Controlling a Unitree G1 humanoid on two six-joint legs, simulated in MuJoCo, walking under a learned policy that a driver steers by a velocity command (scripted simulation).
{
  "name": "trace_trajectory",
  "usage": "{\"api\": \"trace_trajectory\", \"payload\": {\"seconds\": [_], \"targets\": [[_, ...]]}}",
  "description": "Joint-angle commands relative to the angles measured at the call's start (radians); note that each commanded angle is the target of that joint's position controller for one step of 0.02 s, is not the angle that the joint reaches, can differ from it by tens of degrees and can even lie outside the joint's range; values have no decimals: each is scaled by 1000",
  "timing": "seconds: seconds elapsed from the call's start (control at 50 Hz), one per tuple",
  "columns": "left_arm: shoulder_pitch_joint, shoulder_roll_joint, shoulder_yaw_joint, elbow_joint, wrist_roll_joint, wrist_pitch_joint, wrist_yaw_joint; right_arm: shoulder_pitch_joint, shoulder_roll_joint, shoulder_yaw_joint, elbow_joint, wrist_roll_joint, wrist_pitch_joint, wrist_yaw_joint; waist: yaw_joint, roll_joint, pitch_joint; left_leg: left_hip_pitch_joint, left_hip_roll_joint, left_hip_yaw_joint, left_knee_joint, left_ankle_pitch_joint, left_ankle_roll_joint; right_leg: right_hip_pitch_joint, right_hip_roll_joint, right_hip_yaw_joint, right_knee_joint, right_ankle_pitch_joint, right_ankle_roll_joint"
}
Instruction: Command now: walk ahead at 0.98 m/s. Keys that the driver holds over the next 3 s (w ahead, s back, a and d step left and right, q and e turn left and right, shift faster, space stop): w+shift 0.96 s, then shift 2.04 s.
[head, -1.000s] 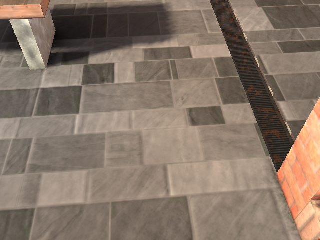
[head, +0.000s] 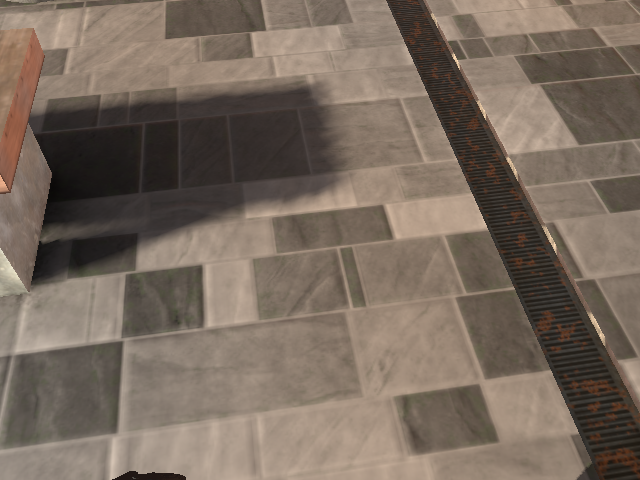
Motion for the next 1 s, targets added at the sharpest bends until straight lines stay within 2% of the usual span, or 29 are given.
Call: {"api": "trace_trajectory", "payload": {"seconds": [0.02,0.08,0.12,0.14,0.16,0.18,0.2,0.22,0.24,0.28,0.32,0.4,0.46,0.5,0.54,0.56,0.58,0.6,0.62,0.64,0.66,0.68,0.7,0.74,0.78,0.86,0.9,0.94,1.0], "targets": [[-132,33,-9,-79,-13,-10,-2,-5,-137,-11,-53,7,-26,-13,28,33,163,-192,252,-69,-167,683,54,214,72,-80,-180,95,-26],[-77,88,7,-74,-10,-11,18,6,-200,-16,-43,-18,-8,-33,78,113,48,51,292,-42,52,1256,27,309,182,-112,-235,-72,-60],[229,160,39,10,-13,-11,44,-32,-247,-30,-40,-46,23,-53,226,160,-120,59,318,-37,449,1360,28,596,217,-71,-252,-210,-94],[424,200,61,68,0,-8,61,-83,-244,-33,-53,-47,30,-54,320,143,-200,-91,289,-21,733,1169,34,832,157,-19,-273,-266,-120],[533,282,86,85,29,-3,77,-67,-123,-9,-93,-31,23,-36,294,-33,-301,-420,173,-19,1134,542,37,1104,-94,288,-235,-568,-175],[488,282,94,90,30,-3,56,29,-63,2,-118,28,1,-13,181,-261,-402,-758,18,-147,1405,-148,20,1273,-273,868,-442,-735,-290],[390,210,87,89,13,-8,42,-108,-139,-9,-146,19,-3,-26,175,-100,-242,-870,110,-184,1382,-40,55,1162,-210,778,-514,-733,-241],[339,147,73,97,5,-19,37,-201,-143,-10,-171,12,-6,-24,157,-2,-119,-870,146,-171,1319,37,57,996,-186,623,-541,-614,-218],[309,99,62,108,14,-27,35,-233,-119,-4,-177,0,-2,-18,115,77,-46,-830,180,-174,1256,54,54,854,-147,522,-569,-519,-189],[313,59,41,141,5,-40,46,-211,-66,9,-188,-38,30,6,36,36,9,-755,222,-175,1172,55,27,666,-83,393,-621,-487,-146],[346,74,40,166,-17,-58,48,-279,-52,16,-221,-50,50,23,21,13,80,-812,260,-146,1106,68,-5,596,-55,318,-680,-442,-140],[394,101,38,167,-28,-77,35,-528,-76,31,-324,-46,44,37,59,26,163,-794,260,-34,735,336,-30,517,43,125,-749,-102,-113],[464,148,41,186,-45,-90,40,-630,-72,43,-352,-22,37,47,99,5,163,-630,199,37,500,526,-1,575,17,85,-830,135,-84],[495,171,40,199,-38,-83,46,-652,-103,37,-360,-22,37,38,105,-14,138,-639,160,57,417,511,24,768,-4,51,-782,382,-68],[504,212,43,204,-19,-67,61,-599,-145,22,-350,-33,37,23,64,-78,46,-572,84,77,398,371,47,928,-37,35,-616,755,-50],[497,234,48,208,-3,-53,72,-486,-178,7,-322,-32,37,12,1,-111,-28,-460,55,59,402,293,62,957,-54,34,-455,864,-43],[468,255,55,206,8,-36,83,-290,-215,-13,-261,-30,39,-4,-92,-125,-126,-274,40,42,402,222,78,928,-61,27,-222,873,-39],[424,248,55,194,14,-27,88,-87,-259,-35,-200,-39,45,-23,-189,-109,-207,-51,105,-14,405,151,101,784,-28,15,69,688,-35],[462,118,29,157,1,-32,73,17,-350,-62,-181,-65,48,-39,-151,96,-316,199,355,-318,424,-106,144,486,86,14,486,38,-34],[580,65,17,135,-62,-52,55,-24,-359,-72,-178,-65,48,-17,-40,333,-454,372,536,-902,199,-242,260,180,230,147,764,-579,-17],[438,138,27,110,-49,-54,68,-131,-281,-68,-184,-46,45,-4,-36,153,-296,266,463,-802,142,-248,215,70,135,173,749,-470,-45],[328,142,27,85,-41,-56,66,-181,-211,-53,-175,-37,34,0,-27,46,-149,89,432,-629,125,-121,193,60,98,154,680,-387,-43],[293,117,20,77,-27,-52,60,-209,-165,-43,-163,-44,27,3,11,-27,-76,-51,391,-523,101,-34,167,98,65,156,611,-369,-41],[312,67,8,64,7,-20,36,-206,-111,-21,-129,-36,16,-6,88,16,-16,-251,332,-399,42,-11,133,185,24,158,525,-367,-20],[247,49,0,31,18,0,19,-176,-114,-19,-103,-13,0,-8,106,46,61,-320,302,-326,-24,15,126,131,-12,133,448,-362,8],[6,60,-21,-71,14,-6,2,-131,-139,-20,-98,-1,-17,4,75,36,147,-390,205,-134,-99,330,103,134,-11,16,90,-92,29],[-72,49,-33,-89,-3,-12,-8,-78,-158,-20,-86,14,-27,2,41,25,144,-387,200,-95,-154,504,76,264,41,-55,-85,53,14],[-114,68,-35,-107,-12,-14,-3,-46,-195,-25,-69,13,-30,-5,36,51,155,-255,243,-77,-173,664,65,286,59,-56,-189,117,-10],[-49,118,-19,-89,14,-24,18,-15,-234,-25,-51,-6,-9,-23,69,92,55,-17,264,-47,51,1190,26,368,177,-101,-257,-4,-45]]}}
